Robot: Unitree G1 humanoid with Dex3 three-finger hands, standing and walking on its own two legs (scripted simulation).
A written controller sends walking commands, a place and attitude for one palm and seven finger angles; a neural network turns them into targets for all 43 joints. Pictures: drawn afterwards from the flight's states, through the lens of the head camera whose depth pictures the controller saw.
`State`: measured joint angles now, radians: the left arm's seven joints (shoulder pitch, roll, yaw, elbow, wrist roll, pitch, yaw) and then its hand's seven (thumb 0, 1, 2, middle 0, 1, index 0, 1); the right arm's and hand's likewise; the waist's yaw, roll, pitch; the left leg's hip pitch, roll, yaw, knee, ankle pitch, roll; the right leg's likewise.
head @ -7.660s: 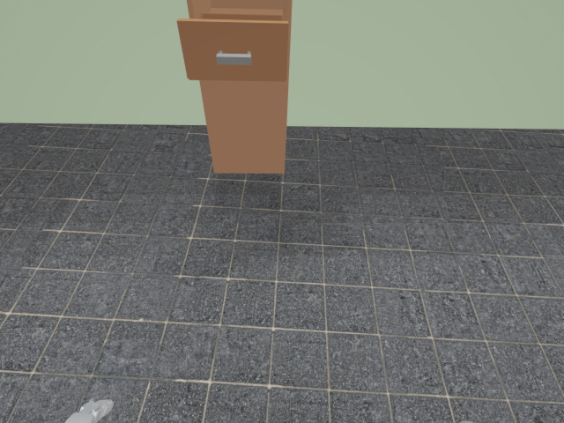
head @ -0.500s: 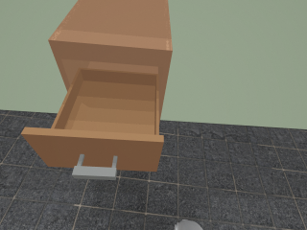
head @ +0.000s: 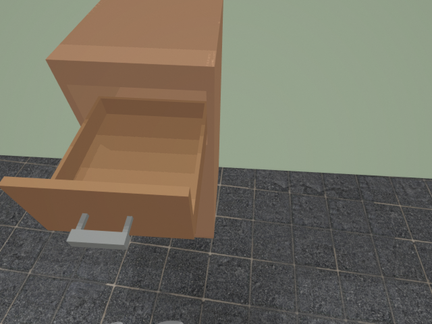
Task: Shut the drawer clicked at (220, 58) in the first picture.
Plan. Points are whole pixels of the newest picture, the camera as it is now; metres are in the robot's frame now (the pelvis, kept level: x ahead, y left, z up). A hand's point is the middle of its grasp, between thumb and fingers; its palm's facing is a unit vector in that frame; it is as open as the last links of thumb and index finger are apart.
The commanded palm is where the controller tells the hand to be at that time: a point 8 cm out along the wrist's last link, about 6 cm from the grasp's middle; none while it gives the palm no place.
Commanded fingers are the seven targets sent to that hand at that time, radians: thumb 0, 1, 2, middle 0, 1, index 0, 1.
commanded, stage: come to a stop and stand still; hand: left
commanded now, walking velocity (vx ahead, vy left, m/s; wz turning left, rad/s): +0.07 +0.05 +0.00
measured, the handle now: (103, 229) +0.28 +0.24 +0.00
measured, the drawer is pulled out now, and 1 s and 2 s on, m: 0.30 0.30 0.30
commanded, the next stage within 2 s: look again from close up in 1.98 s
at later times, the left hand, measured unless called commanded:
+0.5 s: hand out of the picture -0.08 +0.17 -0.17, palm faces +0.05 -0.98 -0.20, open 7.4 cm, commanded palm none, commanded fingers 0.00 0.90 0.90 -0.20 -0.30 -0.20 -0.30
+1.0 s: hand out of the picture +0.02 +0.19 -0.19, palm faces +0.02 -0.98 -0.18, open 7.4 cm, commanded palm none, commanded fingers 0.00 0.90 0.90 -0.20 -0.30 -0.20 -0.30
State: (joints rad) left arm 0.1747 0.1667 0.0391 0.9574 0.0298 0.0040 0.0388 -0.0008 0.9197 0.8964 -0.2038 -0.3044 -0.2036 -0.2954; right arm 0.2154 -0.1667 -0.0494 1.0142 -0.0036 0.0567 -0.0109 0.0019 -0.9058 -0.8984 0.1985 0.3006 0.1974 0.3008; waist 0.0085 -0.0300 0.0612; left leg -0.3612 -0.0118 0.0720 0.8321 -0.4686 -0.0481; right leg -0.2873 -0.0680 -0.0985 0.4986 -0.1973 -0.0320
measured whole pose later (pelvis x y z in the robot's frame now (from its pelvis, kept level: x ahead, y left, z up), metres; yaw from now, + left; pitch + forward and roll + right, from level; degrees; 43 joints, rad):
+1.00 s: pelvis +0.00 +0.02 -0.01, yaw -1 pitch -1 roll +0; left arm 0.30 0.18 0.00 1.05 0.01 -0.01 0.05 0.01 0.92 0.90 -0.20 -0.30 -0.20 -0.29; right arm 0.26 -0.15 0.02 1.10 -0.01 -0.01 -0.04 0.01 -0.91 -0.90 0.20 0.30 0.20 0.30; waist 0.00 -0.05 0.01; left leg -0.20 0.03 0.06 0.55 -0.32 0.00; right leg -0.07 0.05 -0.05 0.47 -0.38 -0.06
